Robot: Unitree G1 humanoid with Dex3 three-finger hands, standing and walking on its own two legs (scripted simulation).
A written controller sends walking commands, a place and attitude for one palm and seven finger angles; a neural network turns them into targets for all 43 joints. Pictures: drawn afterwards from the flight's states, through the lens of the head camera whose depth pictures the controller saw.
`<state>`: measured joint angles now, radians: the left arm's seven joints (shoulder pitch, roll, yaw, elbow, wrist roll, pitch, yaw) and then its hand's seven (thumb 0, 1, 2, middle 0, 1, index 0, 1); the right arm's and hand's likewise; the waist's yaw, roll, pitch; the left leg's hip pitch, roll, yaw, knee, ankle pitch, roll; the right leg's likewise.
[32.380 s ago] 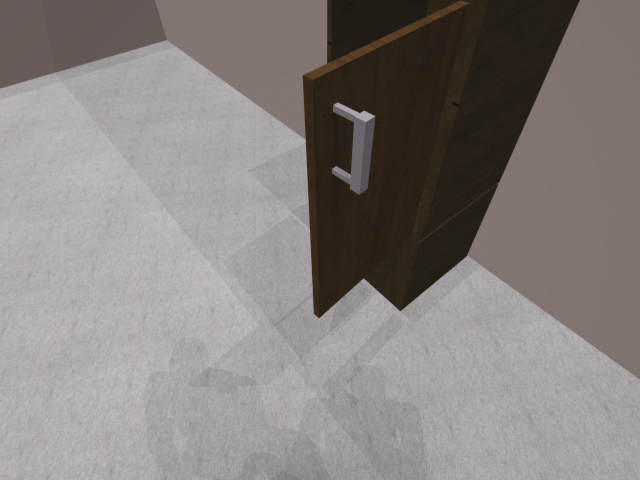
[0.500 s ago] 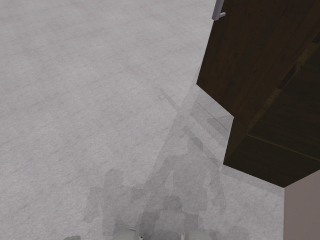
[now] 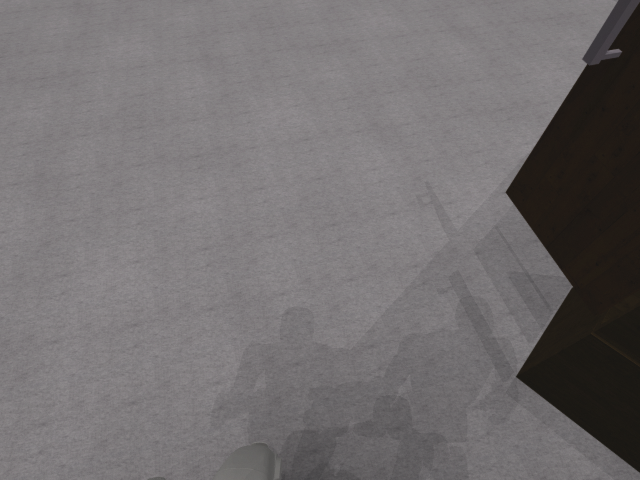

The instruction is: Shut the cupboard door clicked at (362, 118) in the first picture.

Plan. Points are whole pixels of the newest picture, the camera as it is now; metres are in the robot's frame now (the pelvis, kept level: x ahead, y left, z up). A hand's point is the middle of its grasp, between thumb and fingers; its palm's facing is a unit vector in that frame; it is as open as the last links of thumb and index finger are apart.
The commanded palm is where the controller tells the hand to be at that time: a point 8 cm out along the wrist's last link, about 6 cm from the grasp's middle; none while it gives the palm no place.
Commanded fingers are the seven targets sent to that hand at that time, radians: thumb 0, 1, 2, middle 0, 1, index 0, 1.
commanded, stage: walk to a spot facing it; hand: left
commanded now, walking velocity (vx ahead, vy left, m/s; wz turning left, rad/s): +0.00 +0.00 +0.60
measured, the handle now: (624, 23) +0.77 -0.47 +0.14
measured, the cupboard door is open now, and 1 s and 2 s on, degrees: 59 59 59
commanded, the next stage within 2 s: turn to face it in 1.12 s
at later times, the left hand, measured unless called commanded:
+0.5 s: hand (153, 456) +0.15 +0.24 -0.15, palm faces +0.26 -0.93 -0.28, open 7.4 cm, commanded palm none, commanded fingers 0.00 0.90 0.90 -0.20 -0.30 -0.20 -0.30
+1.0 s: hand out of the picture +0.12 +0.28 -0.20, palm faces +0.61 -0.76 -0.21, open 7.4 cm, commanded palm none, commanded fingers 0.00 0.90 0.90 -0.20 -0.30 -0.20 -0.30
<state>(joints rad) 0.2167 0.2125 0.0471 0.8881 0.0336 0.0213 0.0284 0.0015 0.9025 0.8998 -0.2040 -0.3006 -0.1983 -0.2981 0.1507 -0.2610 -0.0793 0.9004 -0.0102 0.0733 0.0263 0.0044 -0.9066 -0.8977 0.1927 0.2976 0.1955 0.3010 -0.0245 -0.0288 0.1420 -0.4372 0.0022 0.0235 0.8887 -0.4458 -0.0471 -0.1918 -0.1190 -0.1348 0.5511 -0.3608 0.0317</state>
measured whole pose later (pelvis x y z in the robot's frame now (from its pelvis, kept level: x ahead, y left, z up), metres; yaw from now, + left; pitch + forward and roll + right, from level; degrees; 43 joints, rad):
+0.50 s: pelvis +0.09 +0.00 -0.01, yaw +17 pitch +1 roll +0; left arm 0.15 0.24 0.06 0.84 0.04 -0.02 -0.02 0.00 0.91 0.90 -0.20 -0.30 -0.20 -0.30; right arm 0.30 -0.23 -0.06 0.96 -0.02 0.02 0.00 0.00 -0.90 -0.90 0.20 0.30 0.20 0.30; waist -0.03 0.02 0.05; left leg -0.30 -0.05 -0.14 0.77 -0.48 0.02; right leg -0.34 -0.04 -0.06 0.59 -0.27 0.03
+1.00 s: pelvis +0.25 +0.12 -0.02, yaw +36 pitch +0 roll +0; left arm 0.29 0.23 0.08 0.98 0.03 0.02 -0.01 0.01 0.91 0.90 -0.20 -0.30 -0.20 -0.30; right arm 0.12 -0.23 -0.05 0.88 -0.02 -0.04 0.01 0.00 -0.91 -0.90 0.19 0.30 0.20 0.30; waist 0.02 -0.05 0.14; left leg -0.41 -0.05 0.09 0.68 -0.29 0.10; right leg -0.40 -0.14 -0.07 1.28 -0.43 0.04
